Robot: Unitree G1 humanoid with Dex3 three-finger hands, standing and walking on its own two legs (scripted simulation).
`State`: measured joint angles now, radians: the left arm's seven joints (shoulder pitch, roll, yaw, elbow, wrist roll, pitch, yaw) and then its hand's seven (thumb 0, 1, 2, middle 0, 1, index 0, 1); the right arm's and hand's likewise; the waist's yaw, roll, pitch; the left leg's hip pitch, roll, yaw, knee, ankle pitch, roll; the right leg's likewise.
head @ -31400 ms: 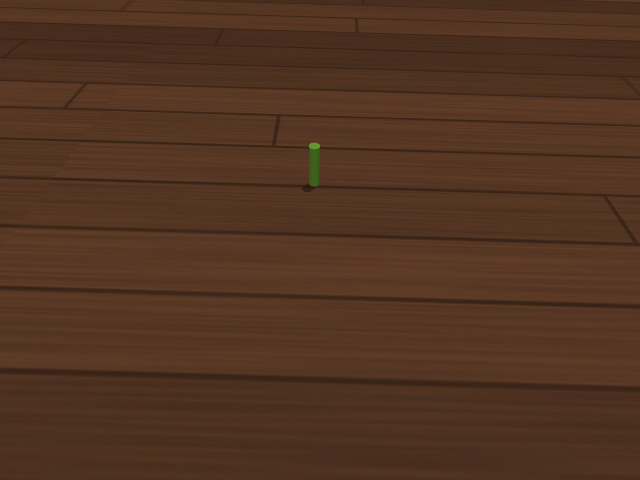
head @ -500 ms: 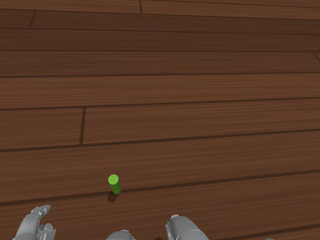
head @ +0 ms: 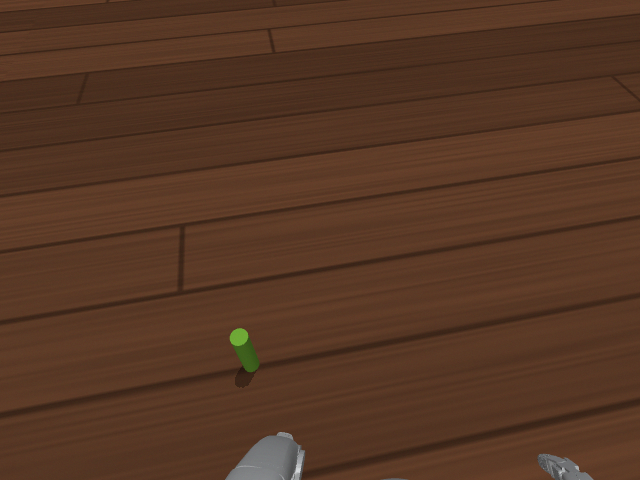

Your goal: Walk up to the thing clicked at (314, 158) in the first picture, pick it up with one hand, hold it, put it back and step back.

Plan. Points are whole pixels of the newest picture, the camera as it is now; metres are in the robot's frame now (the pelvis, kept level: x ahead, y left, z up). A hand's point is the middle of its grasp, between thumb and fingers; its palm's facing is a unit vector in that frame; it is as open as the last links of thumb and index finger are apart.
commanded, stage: step back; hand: left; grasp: from the side
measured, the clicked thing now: (245, 351) +0.51 +0.25 -0.65
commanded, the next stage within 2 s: none
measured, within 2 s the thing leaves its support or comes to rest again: neither
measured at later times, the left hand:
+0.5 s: hand out of the picture -0.06 +0.26 -0.15, palm faces +0.03 -0.93 -0.37, open 7.4 cm
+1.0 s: hand out of the picture -0.23 +0.23 -0.15, palm faces +0.08 -0.91 -0.40, open 7.4 cm
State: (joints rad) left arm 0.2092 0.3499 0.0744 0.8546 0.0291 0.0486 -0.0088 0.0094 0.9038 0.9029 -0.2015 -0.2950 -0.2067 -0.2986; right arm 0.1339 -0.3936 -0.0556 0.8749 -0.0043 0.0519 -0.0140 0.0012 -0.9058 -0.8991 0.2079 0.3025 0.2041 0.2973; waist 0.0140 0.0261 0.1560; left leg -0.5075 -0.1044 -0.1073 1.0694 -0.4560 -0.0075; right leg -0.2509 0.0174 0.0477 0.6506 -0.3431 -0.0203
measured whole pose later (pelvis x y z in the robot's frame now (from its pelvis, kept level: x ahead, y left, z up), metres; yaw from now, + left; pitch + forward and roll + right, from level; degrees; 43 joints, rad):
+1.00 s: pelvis -0.35 -0.05 -0.01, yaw +6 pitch -4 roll +1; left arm 0.09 0.40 0.07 0.80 0.02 0.07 0.02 0.01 0.90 0.90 -0.20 -0.30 -0.21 -0.30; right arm 0.20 -0.37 -0.04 0.89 -0.03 0.04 0.00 0.00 -0.91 -0.90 0.21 0.30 0.20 0.30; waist -0.01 -0.03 0.21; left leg -0.28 -0.04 -0.03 0.69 -0.35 0.02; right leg -0.48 0.00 0.04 0.93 -0.48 0.00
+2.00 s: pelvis -0.42 -0.08 +0.00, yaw +6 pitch -3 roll +0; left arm 0.15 0.35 0.04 0.97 0.02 -0.05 -0.02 0.01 0.90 0.90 -0.20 -0.30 -0.21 -0.30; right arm 0.23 -0.39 -0.05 0.99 -0.02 -0.01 0.01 0.00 -0.91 -0.90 0.21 0.30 0.20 0.30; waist 0.01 0.03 0.08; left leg -0.34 0.00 -0.05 0.80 -0.46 0.00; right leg -0.25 -0.02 -0.04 0.61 -0.31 -0.01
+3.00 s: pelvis -0.39 -0.07 +0.02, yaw +5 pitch -2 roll +0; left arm 0.09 0.35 0.00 1.15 0.00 -0.02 -0.01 0.01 0.90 0.90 -0.20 -0.29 -0.21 -0.30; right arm 0.09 -0.34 -0.01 1.16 -0.01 -0.01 0.01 0.00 -0.91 -0.90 0.21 0.30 0.20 0.30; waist -0.01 0.00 0.06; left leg -0.12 0.03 0.01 0.31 -0.15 -0.03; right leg -0.09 -0.01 -0.01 0.32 -0.19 0.01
